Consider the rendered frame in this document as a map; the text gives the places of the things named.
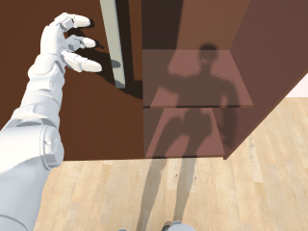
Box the handle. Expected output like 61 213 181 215
99 0 125 89

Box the wardrobe door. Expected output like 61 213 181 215
0 0 144 162

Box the robot left forearm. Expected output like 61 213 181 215
0 53 65 132

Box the left robot hand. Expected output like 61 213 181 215
40 13 102 72

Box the left robot upper arm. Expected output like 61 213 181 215
0 124 64 231

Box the right robot shin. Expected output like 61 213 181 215
169 220 182 228

